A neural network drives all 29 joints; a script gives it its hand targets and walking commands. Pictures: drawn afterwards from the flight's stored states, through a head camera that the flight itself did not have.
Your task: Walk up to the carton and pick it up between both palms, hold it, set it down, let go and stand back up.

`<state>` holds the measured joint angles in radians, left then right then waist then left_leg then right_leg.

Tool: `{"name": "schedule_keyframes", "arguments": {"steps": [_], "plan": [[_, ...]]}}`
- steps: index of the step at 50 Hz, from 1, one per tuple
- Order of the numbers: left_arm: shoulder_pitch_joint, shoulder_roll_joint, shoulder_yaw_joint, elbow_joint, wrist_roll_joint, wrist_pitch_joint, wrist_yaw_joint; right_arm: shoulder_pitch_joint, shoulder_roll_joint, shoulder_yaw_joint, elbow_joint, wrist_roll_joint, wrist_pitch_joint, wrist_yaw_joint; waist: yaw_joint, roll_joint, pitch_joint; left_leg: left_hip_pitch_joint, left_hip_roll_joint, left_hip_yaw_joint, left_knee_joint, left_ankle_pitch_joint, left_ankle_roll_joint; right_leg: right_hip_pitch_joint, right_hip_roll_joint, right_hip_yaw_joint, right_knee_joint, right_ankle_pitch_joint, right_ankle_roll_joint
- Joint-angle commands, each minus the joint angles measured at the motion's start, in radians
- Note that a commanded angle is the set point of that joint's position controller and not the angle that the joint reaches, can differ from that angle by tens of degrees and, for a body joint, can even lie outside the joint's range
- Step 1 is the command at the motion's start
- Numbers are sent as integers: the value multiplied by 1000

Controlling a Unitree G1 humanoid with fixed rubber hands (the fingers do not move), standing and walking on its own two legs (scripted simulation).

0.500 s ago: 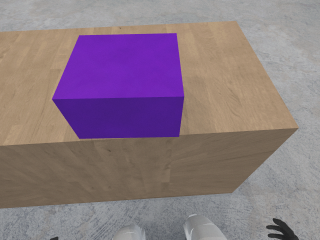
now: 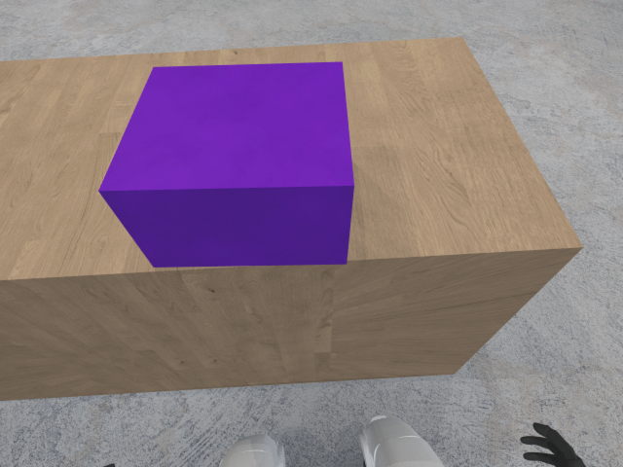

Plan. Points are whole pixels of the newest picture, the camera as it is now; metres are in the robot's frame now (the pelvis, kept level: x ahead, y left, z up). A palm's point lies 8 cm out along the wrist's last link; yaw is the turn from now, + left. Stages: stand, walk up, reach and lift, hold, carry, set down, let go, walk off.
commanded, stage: walk up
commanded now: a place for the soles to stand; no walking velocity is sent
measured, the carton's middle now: (248, 164) +0.52 +0.10 +0.06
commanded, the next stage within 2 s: none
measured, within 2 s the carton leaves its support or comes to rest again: neither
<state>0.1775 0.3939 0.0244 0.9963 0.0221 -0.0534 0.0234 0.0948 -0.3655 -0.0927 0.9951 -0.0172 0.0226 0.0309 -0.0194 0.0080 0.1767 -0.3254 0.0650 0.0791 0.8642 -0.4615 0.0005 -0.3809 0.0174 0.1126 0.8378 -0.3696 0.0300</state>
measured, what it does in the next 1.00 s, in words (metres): steps to the left: left foot, then right foot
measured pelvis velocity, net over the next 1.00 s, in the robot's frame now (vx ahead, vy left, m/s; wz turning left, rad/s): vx -0.06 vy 0.34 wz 0.03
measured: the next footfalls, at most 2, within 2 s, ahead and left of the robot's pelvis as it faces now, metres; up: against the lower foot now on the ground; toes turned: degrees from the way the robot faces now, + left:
left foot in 0.56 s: +0.04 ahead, +0.20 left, +0.00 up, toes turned +8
right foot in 0.86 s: +0.03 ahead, +0.08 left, +0.01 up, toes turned +7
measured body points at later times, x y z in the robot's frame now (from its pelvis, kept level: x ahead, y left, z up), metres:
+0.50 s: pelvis -0.02 +0.08 -0.01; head +0.03 +0.06 +0.43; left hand -0.01 +0.43 -0.11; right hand +0.12 -0.26 -0.13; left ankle +0.02 +0.17 -0.67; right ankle +0.06 -0.15 -0.70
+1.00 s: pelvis -0.06 +0.34 -0.02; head -0.03 +0.38 +0.42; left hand -0.07 +0.68 -0.16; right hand +0.06 +0.01 -0.10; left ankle -0.10 +0.47 -0.70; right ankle -0.01 +0.08 -0.69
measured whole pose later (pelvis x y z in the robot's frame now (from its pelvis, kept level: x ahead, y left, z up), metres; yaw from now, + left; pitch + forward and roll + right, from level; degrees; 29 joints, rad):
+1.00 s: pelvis -0.06 +0.34 -0.02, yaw +2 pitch -4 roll -5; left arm 0.32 0.43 0.09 0.97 0.02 -0.01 0.10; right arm 0.14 -0.39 -0.13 0.89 0.00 0.04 0.02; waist 0.02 0.00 0.14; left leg -0.37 0.06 -0.12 1.05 -0.58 0.00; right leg -0.41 -0.05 0.17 0.87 -0.41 -0.04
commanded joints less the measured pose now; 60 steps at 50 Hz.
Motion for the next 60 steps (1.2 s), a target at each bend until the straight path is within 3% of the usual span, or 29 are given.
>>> {"name": "schedule_keyframes", "arguments": {"steps": [1,6,9,10,11,12,13,19,25,27,28,29,30,33,35,37,39,40,41,42,44,47,49,51,52,53,54,57,60], "plan": [[-41,271,58,-54,-4,-22,29,27,-213,-43,-50,10,-25,-13,-33,-113,-201,67,-19,-99,-205,32,46,-10,-175,382,-332,173,-199],[-22,220,50,-58,-15,-10,28,-18,-313,-60,-60,5,-42,-20,-13,129,-188,108,317,-376,-468,99,245,-95,21,-88,97,-66,-59],[199,275,60,12,-29,-37,68,-128,-334,-69,-159,-52,8,5,55,291,-135,-70,212,-187,-294,254,216,46,-4,-148,-100,-136,-93],[322,326,82,44,-21,-55,84,-156,-282,-64,-177,-48,30,14,112,109,-155,-209,98,-89,-23,272,123,214,-75,33,-285,44,-109],[373,445,122,43,-8,-60,92,-158,-214,-48,-222,-40,36,13,118,-158,-188,-413,-40,-21,273,52,15,337,-301,510,-408,222,-209],[328,469,131,6,-13,-57,98,-134,-224,-50,-228,-49,52,2,82,-82,-245,-415,-41,-190,343,-166,11,309,-408,736,-436,301,-281],[249,464,131,-13,-19,-57,109,-103,-263,-60,-203,-50,63,1,52,-13,-214,-403,-21,-226,408,-163,14,270,-434,736,-431,290,-311],[242,378,118,-26,-10,-64,135,-69,-252,-85,-231,-43,54,14,29,-98,-247,-368,42,-214,449,-66,15,224,-339,484,-265,532,-280],[115,433,131,-74,20,-67,146,-31,-291,-107,-247,-30,44,32,-23,-260,-188,-207,92,-210,232,-83,38,-44,-361,441,-287,215,-286],[-17,416,118,-102,19,-61,140,174,-301,-122,-187,-29,32,37,-147,-238,-236,131,81,-185,-15,59,51,-270,-298,295,-172,170,-220],[-42,333,94,-106,20,-54,137,329,-312,-131,-134,-42,19,31,-224,-71,-297,417,63,-233,-168,44,54,-466,-185,134,67,103,-137],[14,198,54,-93,10,-52,136,355,-385,-141,-126,-53,6,19,-229,338,-249,366,212,-478,-427,-53,30,-566,49,-28,423,-260,-69],[88,222,56,-91,-10,-36,146,235,-421,-140,-152,-37,10,24,-141,324,-200,220,273,-557,-573,-25,-23,-536,101,-24,510,-291,-61],[132,262,71,-39,-23,-12,133,110,-371,-131,-179,-7,19,-2,-105,243,-109,31,222,-551,-759,-173,-244,-406,45,29,643,-150,-68],[275,261,96,-4,-20,7,110,-11,-362,-131,-199,11,16,-15,3,296,-54,-28,96,-318,-801,25,-461,-212,89,-30,497,-141,-44],[612,283,128,77,-3,9,91,-259,-373,-155,-248,45,18,-27,203,306,-80,-114,-25,-35,-686,661,-668,180,111,-175,200,-265,-26],[894,313,169,106,-14,10,102,-516,-301,-142,-301,42,23,-38,448,137,-152,-161,-114,44,115,1345,-578,418,-76,-223,-386,-240,-209],[696,274,167,64,-34,-1,119,-377,-209,-107,-247,72,18,-52,408,-451,-181,-197,-181,-4,782,640,-308,387,-202,22,-604,209,-304],[380,235,137,-15,-9,-13,126,-164,-149,-84,-209,60,20,-53,204,-685,-224,-355,-142,-254,962,-204,-129,296,-287,418,-422,214,-359],[70,188,111,-134,0,-12,118,7,-176,-87,-180,44,19,-54,26,-462,-183,-229,-25,-512,983,-292,0,-71,-332,515,-277,91,-356],[-308,206,76,-273,9,11,95,308,-241,-80,-98,24,10,-41,-227,-207,-103,33,-14,-457,801,-188,114,-436,-210,253,-319,-57,-265],[-106,302,95,-183,22,-25,100,235,-218,-76,-133,28,15,-26,-125,-199,-143,118,59,-320,17,-146,94,-272,-230,331,-184,230,-201],[-14,204,77,-136,34,24,66,379,-267,-89,-57,22,-56,-45,-173,19,-178,276,38,-271,-479,101,-33,-230,-14,120,318,126,-88],[135,97,63,-109,31,53,48,430,-348,-90,-3,6,-77,-74,-84,243,-134,265,113,-473,-258,510,-212,-473,160,213,592,-280,-94],[228,130,68,-128,26,56,42,352,-411,-96,-40,31,-71,-83,-3,249,-235,270,263,-604,-378,821,-183,-382,157,219,594,-256,-90],[167,172,69,-112,27,58,47,214,-460,-107,-78,52,-78,-100,-8,343,-232,184,344,-842,-548,659,-155,-383,132,221,654,-288,-78],[126,222,83,-81,18,58,45,158,-422,-107,-83,42,-89,-110,-9,309,-154,143,301,-841,-591,512,-201,-390,104,241,687,-230,-66],[89,200,91,-64,-1,90,27,127,-344,-71,-52,39,-95,-143,36,293,62,55,102,-408,-477,864,-392,-345,121,187,519,-56,-60],[211,237,110,-54,29,114,5,34,-320,-81,-61,54,-74,-152,95,415,2,142,-78,-66,-505,1188,-597,-87,191,-96,219,-152,-32]]}}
